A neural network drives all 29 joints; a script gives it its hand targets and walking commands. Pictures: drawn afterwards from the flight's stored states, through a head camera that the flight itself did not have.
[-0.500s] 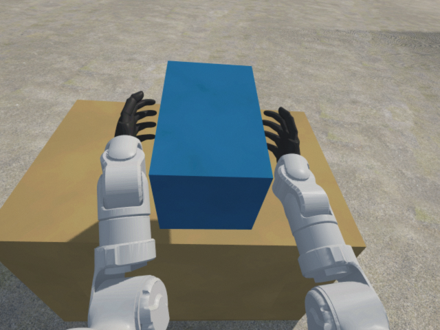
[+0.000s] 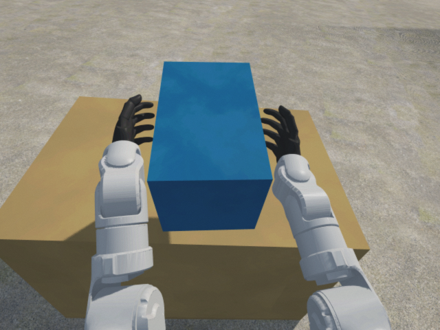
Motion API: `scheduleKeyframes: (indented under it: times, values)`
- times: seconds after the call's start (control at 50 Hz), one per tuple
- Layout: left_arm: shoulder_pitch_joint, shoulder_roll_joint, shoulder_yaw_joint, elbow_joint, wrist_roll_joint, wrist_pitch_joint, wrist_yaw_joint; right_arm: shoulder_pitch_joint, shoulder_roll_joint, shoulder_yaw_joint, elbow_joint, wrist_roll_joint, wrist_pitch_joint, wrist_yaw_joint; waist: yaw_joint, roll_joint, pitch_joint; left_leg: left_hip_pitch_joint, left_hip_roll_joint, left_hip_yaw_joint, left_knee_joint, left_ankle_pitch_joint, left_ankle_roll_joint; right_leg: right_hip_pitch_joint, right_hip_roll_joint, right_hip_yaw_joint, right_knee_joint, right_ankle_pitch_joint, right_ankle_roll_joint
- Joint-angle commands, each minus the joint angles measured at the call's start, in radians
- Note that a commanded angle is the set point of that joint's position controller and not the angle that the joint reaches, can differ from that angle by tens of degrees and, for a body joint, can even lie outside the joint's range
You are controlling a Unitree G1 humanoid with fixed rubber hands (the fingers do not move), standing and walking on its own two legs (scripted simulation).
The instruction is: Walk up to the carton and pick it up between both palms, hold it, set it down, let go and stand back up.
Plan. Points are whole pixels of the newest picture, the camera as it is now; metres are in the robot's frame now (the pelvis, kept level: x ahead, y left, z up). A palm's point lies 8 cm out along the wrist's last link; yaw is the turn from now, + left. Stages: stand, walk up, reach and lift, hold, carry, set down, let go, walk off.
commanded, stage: hold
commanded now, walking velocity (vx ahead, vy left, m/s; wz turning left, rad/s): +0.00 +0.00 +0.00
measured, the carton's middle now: (208, 143) +0.44 +0.01 +0.12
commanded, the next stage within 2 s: set down in 1.96 s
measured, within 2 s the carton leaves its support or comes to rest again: neither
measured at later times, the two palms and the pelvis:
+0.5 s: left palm (125, 142) +0.35 +0.15 +0.19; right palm (288, 151) +0.35 -0.12 +0.18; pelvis +0.00 +0.00 +0.00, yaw +1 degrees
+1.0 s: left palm (129, 141) +0.35 +0.14 +0.20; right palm (293, 152) +0.34 -0.13 +0.18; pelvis -0.02 +0.00 +0.00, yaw -1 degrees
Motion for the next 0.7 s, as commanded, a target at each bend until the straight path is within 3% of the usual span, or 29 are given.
scheduleKeyframes:
  times: [0.0,0.4,0.42,0.44,0.46,0.48,0.52,0.6,0.64,0.68]
  values:
    - [-0.568,-0.479,-0.52,-0.05,-0.17,-0.052,-0.148,-0.78,0.506,0.402,-0.319,0.064,-0.08,0.102,-0.007,0.084,-0.452,0.172,-0.089,0.067,-0.006,0.29,-0.007,0.032,0.083,-0.035,-0.019,0.206,0.024]
    - [-0.613,-0.483,-0.487,0.001,-0.156,-0.058,-0.157,-0.804,0.509,0.357,-0.265,0.04,-0.092,0.112,-0.01,0.085,-0.437,0.163,-0.086,0.079,-0.027,0.219,0.007,-0.001,0.078,-0.039,-0.029,0.13,0.021]
    - [-0.614,-0.531,-0.565,-0.111,-0.196,-0.069,-0.151,-0.779,0.546,0.39,-0.353,0.053,-0.099,0.106,-0.062,0.087,-0.523,0.189,-0.095,0.06,-0.003,0.302,-0.002,0.084,0.084,-0.041,-0.001,0.258,0.026]
    - [-0.6,-0.523,-0.58,-0.113,-0.199,-0.069,-0.144,-0.796,0.531,0.421,-0.377,0.076,-0.098,0.099,-0.05,0.104,-0.559,0.206,-0.095,0.051,0.017,0.377,-0.013,0.107,0.089,-0.037,0.012,0.328,0.026]
    - [-0.605,-0.533,-0.597,-0.135,-0.211,-0.072,-0.138,-0.795,0.537,0.435,-0.397,0.087,-0.093,0.09,-0.065,0.1,-0.577,0.219,-0.098,0.044,0.033,0.409,-0.019,0.11,0.087,-0.036,0.015,0.373,0.031]
    - [-0.592,-0.513,-0.584,-0.114,-0.19,-0.068,-0.135,-0.742,0.519,0.422,-0.337,0.077,-0.074,0.085,-0.077,0.107,-0.496,0.211,-0.096,0.043,0.022,0.387,-0.026,0.086,0.084,-0.035,0.009,0.353,0.03]
    - [-0.553,-0.484,-0.545,-0.085,-0.156,-0.053,-0.143,-0.692,0.49,0.401,-0.294,0.064,-0.056,0.086,-0.072,0.094,-0.413,0.171,-0.095,0.047,-0.013,0.305,-0.017,0.072,0.078,-0.033,-0.004,0.275,0.032]
    - [-0.563,-0.454,-0.463,-0.046,-0.11,-0.027,-0.162,-0.7,0.465,0.33,-0.242,0.027,-0.053,0.119,-0.035,0.083,-0.296,0.096,-0.084,0.066,-0.094,0.126,0.01,0.042,0.075,-0.048,-0.023,0.072,0.02]
    - [-0.584,-0.473,-0.476,-0.04,-0.122,-0.029,-0.157,-0.77,0.473,0.329,-0.284,0.027,-0.076,0.134,-0.02,0.092,-0.351,0.099,-0.08,0.069,-0.089,0.127,0.014,0.044,0.08,-0.05,-0.02,0.057,0.013]
    - [-0.612,-0.491,-0.488,-0.064,-0.134,-0.043,-0.147,-0.799,0.496,0.346,-0.295,0.041,-0.087,0.139,-0.008,0.106,-0.389,0.128,-0.08,0.069,-0.061,0.21,0.01,0.04,0.086,-0.049,-0.012,0.097,0.008]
